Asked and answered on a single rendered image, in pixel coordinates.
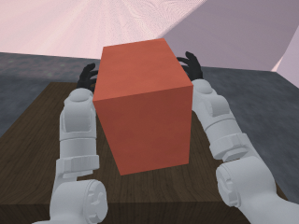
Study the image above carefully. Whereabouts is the robot left hand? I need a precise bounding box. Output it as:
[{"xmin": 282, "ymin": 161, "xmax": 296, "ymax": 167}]
[{"xmin": 76, "ymin": 63, "xmax": 98, "ymax": 92}]

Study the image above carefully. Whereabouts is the robot right upper arm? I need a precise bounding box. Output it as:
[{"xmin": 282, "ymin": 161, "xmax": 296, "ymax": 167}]
[{"xmin": 216, "ymin": 156, "xmax": 299, "ymax": 224}]

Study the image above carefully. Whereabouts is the pedestal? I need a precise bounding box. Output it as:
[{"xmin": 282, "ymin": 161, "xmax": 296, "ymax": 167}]
[{"xmin": 0, "ymin": 81, "xmax": 288, "ymax": 224}]

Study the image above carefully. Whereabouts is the right robot forearm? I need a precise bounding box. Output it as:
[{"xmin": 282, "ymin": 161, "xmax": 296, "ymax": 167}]
[{"xmin": 192, "ymin": 78, "xmax": 277, "ymax": 191}]

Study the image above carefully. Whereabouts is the carton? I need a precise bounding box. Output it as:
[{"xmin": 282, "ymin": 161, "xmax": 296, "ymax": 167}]
[{"xmin": 93, "ymin": 38, "xmax": 193, "ymax": 175}]

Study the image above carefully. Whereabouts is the robot left upper arm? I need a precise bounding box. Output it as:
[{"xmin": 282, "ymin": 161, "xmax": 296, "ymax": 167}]
[{"xmin": 32, "ymin": 179, "xmax": 108, "ymax": 224}]

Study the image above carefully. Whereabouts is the left robot forearm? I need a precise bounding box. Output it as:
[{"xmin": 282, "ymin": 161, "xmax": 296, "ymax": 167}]
[{"xmin": 50, "ymin": 88, "xmax": 100, "ymax": 206}]

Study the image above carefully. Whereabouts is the robot right hand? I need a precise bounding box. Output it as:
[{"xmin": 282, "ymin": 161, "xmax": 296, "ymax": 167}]
[{"xmin": 177, "ymin": 51, "xmax": 203, "ymax": 81}]

